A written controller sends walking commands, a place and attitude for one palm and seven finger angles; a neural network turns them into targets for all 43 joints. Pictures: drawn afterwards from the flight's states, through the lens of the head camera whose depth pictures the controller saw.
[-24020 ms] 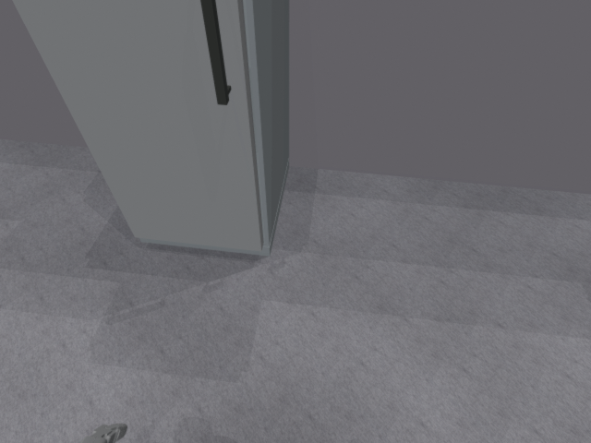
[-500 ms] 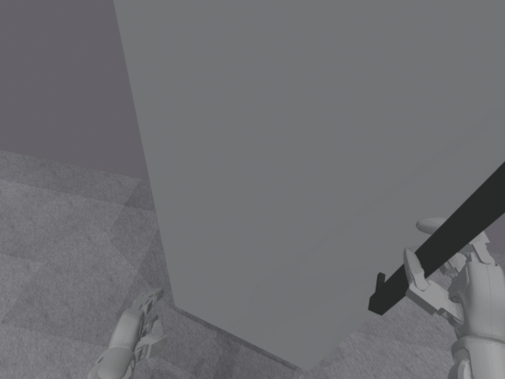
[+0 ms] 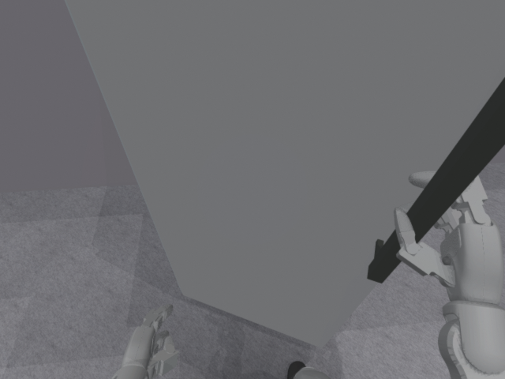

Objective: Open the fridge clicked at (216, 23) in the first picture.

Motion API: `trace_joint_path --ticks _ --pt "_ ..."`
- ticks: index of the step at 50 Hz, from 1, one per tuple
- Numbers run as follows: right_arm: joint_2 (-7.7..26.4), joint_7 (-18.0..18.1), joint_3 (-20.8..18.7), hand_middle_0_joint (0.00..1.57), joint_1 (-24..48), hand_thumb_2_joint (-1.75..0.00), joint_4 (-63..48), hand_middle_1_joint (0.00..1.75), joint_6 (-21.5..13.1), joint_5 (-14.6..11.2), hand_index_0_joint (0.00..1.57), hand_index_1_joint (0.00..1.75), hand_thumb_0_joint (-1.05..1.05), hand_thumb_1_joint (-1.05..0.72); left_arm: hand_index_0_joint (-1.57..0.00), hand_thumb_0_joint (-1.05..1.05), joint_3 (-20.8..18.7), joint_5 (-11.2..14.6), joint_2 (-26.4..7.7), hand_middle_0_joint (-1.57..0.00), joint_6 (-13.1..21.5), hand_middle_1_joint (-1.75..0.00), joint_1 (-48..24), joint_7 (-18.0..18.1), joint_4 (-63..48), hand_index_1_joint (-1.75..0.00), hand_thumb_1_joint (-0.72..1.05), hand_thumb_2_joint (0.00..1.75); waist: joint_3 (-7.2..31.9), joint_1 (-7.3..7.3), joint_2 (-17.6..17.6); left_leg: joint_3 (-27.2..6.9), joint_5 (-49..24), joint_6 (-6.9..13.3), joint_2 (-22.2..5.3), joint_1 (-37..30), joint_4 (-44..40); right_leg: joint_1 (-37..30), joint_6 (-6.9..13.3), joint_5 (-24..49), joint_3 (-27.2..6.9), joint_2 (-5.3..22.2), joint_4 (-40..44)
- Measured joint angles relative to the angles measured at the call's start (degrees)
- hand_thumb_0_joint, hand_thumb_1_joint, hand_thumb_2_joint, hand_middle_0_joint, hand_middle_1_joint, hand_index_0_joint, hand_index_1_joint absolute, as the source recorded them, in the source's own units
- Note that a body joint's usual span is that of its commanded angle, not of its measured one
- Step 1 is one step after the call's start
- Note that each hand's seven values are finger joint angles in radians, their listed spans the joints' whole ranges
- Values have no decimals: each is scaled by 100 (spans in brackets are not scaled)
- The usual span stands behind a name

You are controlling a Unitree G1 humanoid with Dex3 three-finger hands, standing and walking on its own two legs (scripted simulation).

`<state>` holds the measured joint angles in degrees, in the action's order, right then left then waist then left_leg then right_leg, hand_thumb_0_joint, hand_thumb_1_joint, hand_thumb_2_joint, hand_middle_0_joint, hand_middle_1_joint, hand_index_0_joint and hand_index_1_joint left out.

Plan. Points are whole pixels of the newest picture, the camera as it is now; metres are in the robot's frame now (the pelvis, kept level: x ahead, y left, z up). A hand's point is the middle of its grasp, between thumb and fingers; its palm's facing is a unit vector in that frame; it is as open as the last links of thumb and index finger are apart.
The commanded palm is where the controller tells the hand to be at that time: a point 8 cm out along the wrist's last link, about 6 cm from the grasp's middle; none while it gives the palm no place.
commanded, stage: walk backward, drawing the door open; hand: right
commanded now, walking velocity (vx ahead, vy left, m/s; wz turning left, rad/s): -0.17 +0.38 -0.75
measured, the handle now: (441, 174) +0.31 -0.18 +0.23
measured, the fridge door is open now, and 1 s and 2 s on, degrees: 26 61 75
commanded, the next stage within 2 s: stop walking and hold the door back in 1.28 s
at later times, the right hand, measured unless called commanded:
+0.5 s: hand (341, 359) +0.13 -0.06 +0.17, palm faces +0.49 +0.84 -0.26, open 7.1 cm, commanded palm +0.08 -0.08 +0.17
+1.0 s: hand out of the picture +0.05 +0.05 +0.17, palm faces +0.78 +0.57 -0.25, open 6.9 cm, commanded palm -0.01 +0.05 +0.17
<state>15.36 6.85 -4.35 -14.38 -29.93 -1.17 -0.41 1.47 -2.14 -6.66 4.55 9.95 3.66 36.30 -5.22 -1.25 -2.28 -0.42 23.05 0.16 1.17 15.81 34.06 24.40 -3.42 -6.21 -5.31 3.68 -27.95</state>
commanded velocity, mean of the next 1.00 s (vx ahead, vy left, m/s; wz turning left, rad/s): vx -0.15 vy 0.36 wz -0.74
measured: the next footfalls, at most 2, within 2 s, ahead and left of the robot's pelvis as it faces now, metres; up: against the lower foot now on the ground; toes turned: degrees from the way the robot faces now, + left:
right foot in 0.20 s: +0.02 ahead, -0.09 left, +0.00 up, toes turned -15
left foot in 0.40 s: +0.07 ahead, +0.27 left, +0.00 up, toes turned -19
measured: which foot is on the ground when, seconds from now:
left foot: down 0.00-0.18, up 0.20-0.38, down 0.40-0.60, up 0.62-0.82, down 0.84-1.00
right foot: down 0.00-0.00, up 0.02-0.18, down 0.20-0.38, up 0.40-0.60, down 0.62-0.84, up 0.86-1.00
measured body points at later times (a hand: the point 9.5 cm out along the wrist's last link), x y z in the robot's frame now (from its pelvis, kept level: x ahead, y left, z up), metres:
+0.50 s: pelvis -0.07 +0.18 +0.00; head -0.02 +0.17 +0.44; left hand +0.18 +0.32 -0.11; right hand +0.10 -0.10 +0.18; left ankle +0.03 +0.28 -0.73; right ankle -0.09 +0.03 -0.65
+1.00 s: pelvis -0.03 +0.36 +0.00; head +0.02 +0.32 +0.45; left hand +0.26 +0.38 -0.10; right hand +0.01 +0.03 +0.18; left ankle +0.07 +0.42 -0.73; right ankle -0.10 +0.25 -0.66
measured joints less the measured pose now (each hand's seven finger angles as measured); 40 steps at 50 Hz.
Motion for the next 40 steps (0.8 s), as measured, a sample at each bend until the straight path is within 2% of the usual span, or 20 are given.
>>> trace_joint_path --ticks 2,4,5,7,9,11,14,16,18,20,22,24,25,27,30,31,32,35,37,40 --pt "-42 -3 -29 46 52 -76 -26 140 63 3 20 132 -9 -60 -21 1 -31 63 -14 -21 20 -30 -114 3 39 -30 90 90 -46 8 68 268 -1068 126 -111 44 -221 377 -25 -952 114 -59 -1101" --pt "-133 -60 28 46 67 -76 14 140 42 54 20 132 -9 -60 -21 1 -85 59 -90 -21 -1 -30 -126 44 57 -30 90 90 -14 -13 138 450 -1139 161 -206 96 -187 654 54 -1672 403 -152 -2540" --pt "-172 -111 68 46 71 -76 31 140 18 71 20 132 -8 -60 -21 1 -107 50 -134 -21 -10 -30 -103 64 47 -30 90 90 10 -38 175 555 -1095 163 -256 97 -205 621 71 -1833 588 -152 -2829" --pt "-208 -215 158 46 107 -76 14 140 -15 78 21 132 -8 -60 -21 1 -139 46 -223 -21 22 -30 -28 125 -22 -30 91 90 51 -99 246 796 -1027 185 -360 165 -157 265 90 -1866 938 -113 -2472" --pt "-208 -268 231 46 156 -76 -118 140 -49 57 20 130 -9 -59 -20 1 -167 32 -353 -21 133 -30 85 177 -222 -30 91 90 146 -106 218 972 -845 201 -392 551 345 -313 206 -1185 1044 -26 -1250" --pt "-128 -267 202 46 393 -76 -85 140 -244 70 19 129 -10 -59 -20 1 -269 -15 -328 -20 213 -30 -13 178 -244 -30 91 90 -31 -105 268 613 -81 -33 -263 1082 1559 -285 351 -696 800 -4 -1096" --pt "-83 -306 98 46 584 -77 74 140 -348 122 19 130 -10 -59 -20 1 -261 -38 -208 -20 173 -30 -139 54 -98 -30 91 90 -346 -99 306 89 59 -254 -11 1431 2692 -319 127 -653 416 44 -882" --pt "-110 -306 92 46 631 -77 132 140 -300 123 19 130 -9 -59 -20 1 -249 -16 -215 -20 172 -30 -135 -12 -55 -30 91 90 -423 -67 100 25 -37 -255 12 1285 2282 -303 2 -402 64 191 -560" --pt "-118 -302 105 46 651 -77 189 140 -242 68 19 131 -9 -59 -20 1 -257 34 -225 -20 165 -30 -67 -54 -51 -30 91 90 -372 -6 -110 36 48 -191 -24 786 1211 -175 -73 -294 -187 372 -403" --pt "-2 -309 31 46 681 -77 151 140 -127 5 19 131 -10 -59 -20 1 -251 110 -158 -20 157 -30 -1 -83 -46 -30 90 90 -182 68 15 38 -191 -66 -269 263 43 194 -61 -928 -230 319 -759" --pt "-66 -298 -78 46 729 -77 129 140 -121 16 19 131 -10 -58 -21 1 -269 133 -207 -21 138 -30 -190 -59 57 -30 90 90 -289 75 18 203 -916 -101 -344 415 208 691 -12 -1904 -132 204 -2304" --pt "-175 -324 -72 46 695 -77 154 140 -172 39 20 131 -10 -58 -21 1 -326 131 -269 -21 80 -30 -304 -6 131 -30 91 90 -400 12 24 386 -842 -80 -450 378 338 922 42 -2340 211 59 -3682" --pt "-207 -347 -45 46 670 -77 158 140 -197 43 21 132 -10 -58 -20 1 -350 137 -285 -21 60 -30 -324 23 135 -30 91 90 -441 -20 59 482 -815 -57 -515 320 305 873 54 -2466 449 26 -3922" --pt "-228 -380 41 46 629 -77 121 140 -227 58 22 132 -9 -58 -20 1 -353 145 -307 -20 45 -30 -309 84 69 -30 91 90 -472 -87 151 705 -831 -6 -638 254 219 537 90 -2598 904 3 -3521" --pt "-173 -420 175 46 601 -77 -78 140 -217 39 21 131 -10 -57 -20 1 -310 118 -368 -20 151 -30 -172 136 -189 -30 91 90 -274 -109 232 988 -712 74 -738 629 599 -275 179 -1941 1341 -5 -1647" --pt "-146 -415 194 46 676 -77 -121 140 -264 38 21 130 -10 -57 -20 1 -332 93 -394 -20 213 -30 -151 136 -297 -30 91 90 -238 -107 159 991 -320 8 -644 908 1090 -332 304 -1113 1230 82 -1228" --pt "-88 -412 180 46 829 -77 -70 140 -368 56 21 130 -11 -57 -20 1 -362 60 -332 -20 247 -30 -232 132 -279 -30 91 90 -392 -75 231 765 53 -98 -545 1109 1672 -254 354 -883 1155 92 -1361" --pt "-35 -463 85 46 1049 -77 106 140 -480 144 21 130 -12 -57 -20 1 -318 43 -169 -20 219 -30 -379 -4 -115 -30 91 90 -704 -24 310 212 124 -280 -199 1439 2785 -300 228 -885 797 146 -1223" --pt "-70 -464 87 46 1090 -78 195 140 -414 147 21 131 -11 -57 -20 1 -280 57 -166 -20 198 -30 -367 -78 -58 -30 91 90 -754 22 131 125 -53 -288 -125 1383 2610 -320 85 -639 456 268 -854" --pt "-103 -441 106 46 1059 -78 327 140 -275 40 22 131 -9 -58 -20 1 -239 118 -187 -20 145 -30 -225 -132 -48 -30 91 90 -602 150 -169 144 -54 -220 -119 693 1161 -246 -62 -349 53 498 -445"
